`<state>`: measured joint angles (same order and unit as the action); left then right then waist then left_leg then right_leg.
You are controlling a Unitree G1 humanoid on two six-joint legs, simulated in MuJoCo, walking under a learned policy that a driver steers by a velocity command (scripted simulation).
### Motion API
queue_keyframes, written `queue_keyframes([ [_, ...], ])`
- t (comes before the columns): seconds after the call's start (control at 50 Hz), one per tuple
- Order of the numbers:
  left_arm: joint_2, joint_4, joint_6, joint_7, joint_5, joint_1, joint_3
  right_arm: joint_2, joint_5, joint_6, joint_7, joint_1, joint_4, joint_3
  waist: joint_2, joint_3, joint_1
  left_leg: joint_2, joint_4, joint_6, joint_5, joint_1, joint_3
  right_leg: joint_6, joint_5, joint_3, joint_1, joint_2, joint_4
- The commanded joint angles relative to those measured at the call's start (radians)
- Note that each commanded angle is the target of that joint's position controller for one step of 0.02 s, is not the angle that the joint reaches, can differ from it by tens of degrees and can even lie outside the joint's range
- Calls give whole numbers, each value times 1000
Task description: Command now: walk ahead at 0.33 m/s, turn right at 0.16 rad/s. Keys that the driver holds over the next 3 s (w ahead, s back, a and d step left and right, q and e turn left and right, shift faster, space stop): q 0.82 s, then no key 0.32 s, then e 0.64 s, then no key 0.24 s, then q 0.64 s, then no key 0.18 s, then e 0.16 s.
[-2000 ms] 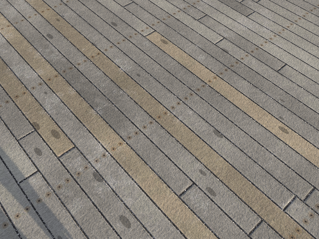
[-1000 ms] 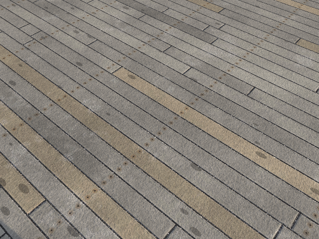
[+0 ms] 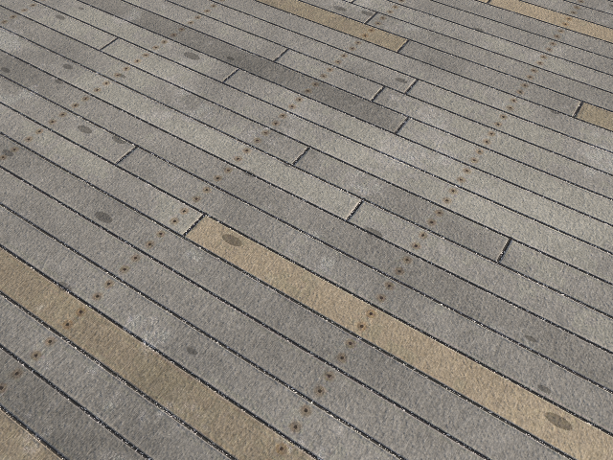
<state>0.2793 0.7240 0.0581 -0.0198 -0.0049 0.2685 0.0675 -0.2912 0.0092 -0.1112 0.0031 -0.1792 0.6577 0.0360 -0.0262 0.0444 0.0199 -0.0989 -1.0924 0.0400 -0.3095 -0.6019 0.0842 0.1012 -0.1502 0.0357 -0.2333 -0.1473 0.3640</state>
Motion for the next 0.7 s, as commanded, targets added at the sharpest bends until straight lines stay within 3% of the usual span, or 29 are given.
queue_keyframes([
  [0.02,124,-57,25,15,7,-83,22,-46,11,10,5,-71,-24,7,60,-54,-43,4,208,30,160,100,-83,159,663,71,-96,228,-111],
  [0.06,124,-26,20,18,7,-34,17,-35,1,10,1,-16,-21,2,82,-94,7,30,350,17,360,149,-97,120,606,22,-56,207,-101],
  [0.12,128,9,13,18,9,-10,11,-61,-17,10,-11,36,-33,11,100,-103,38,48,473,-19,475,156,-72,96,486,33,38,255,-73],
  [0.18,145,21,-1,25,7,-46,16,-108,-11,11,-30,41,-54,35,112,-97,16,67,518,-66,337,131,-60,72,480,55,130,310,29],
  [0.22,138,15,-17,38,-3,-76,16,-143,0,13,-36,-70,-33,58,91,-126,-48,108,604,-104,344,249,-87,28,534,32,136,275,215],
  [0.24,125,0,-19,45,13,-48,12,-206,3,12,-30,-134,-34,78,-12,-190,-62,25,609,-152,705,391,27,-29,387,-19,71,197,428],
  [0.26,70,-15,-13,44,32,67,-5,-258,24,21,-24,-150,-64,79,-225,-300,-12,-214,589,-344,1051,670,367,-115,-203,-62,-223,47,805],
  [0.28,91,-11,-11,31,25,81,-13,-189,20,31,-23,-185,-64,62,-249,-425,-37,-280,662,-428,984,773,569,-135,-511,54,-350,19,953],
  [0.3,138,-14,-23,27,2,39,-2,-161,4,41,-21,-137,-83,58,-133,-388,-48,-240,666,-387,751,728,505,-137,-459,104,-396,78,1029],
  [0.34,124,-33,-56,40,4,-67,-1,-131,-11,72,-10,-61,-102,49,18,-229,-41,-150,725,-300,417,502,373,-138,-350,77,-421,131,944],
  [0.38,103,-46,-77,50,6,-76,-1,-140,-4,92,-3,-14,-114,52,-43,-152,0,-71,784,-255,245,327,320,-141,-288,52,-322,139,763],
  [0.42,85,-31,-78,57,7,-53,-3,-148,4,104,6,-7,-123,61,-99,-160,2,-35,796,-250,229,296,288,-157,-272,33,-261,117,641],
  [0.48,82,-25,-76,63,10,-68,-3,-163,-6,114,22,-12,-128,72,-111,-187,-14,-31,792,-248,130,308,314,-168,-223,56,-229,114,520],
  [0.6,96,-31,-48,48,0,-103,8,-165,-10,143,29,-11,-139,82,-141,-158,-39,-21,793,-231,-4,316,416,-149,-197,69,-169,102,332],
  [0.66,102,-7,-30,36,-5,-39,20,-160,-26,157,33,6,-143,84,-134,-147,3,25,746,-190,-3,283,420,-106,-84,42,-21,104,83],
  [0.68,149,-4,-29,39,6,-11,35,-135,-29,158,33,-14,-142,77,-76,-153,2,74,674,-145,-96,206,374,-67,-65,112,80,209,11],
  [0.7,244,-7,-38,44,34,-19,56,-105,-30,153,29,-10,-171,70,185,-110,-29,212,465,-84,-235,13,179,55,-39,343,123,412,-55],
])
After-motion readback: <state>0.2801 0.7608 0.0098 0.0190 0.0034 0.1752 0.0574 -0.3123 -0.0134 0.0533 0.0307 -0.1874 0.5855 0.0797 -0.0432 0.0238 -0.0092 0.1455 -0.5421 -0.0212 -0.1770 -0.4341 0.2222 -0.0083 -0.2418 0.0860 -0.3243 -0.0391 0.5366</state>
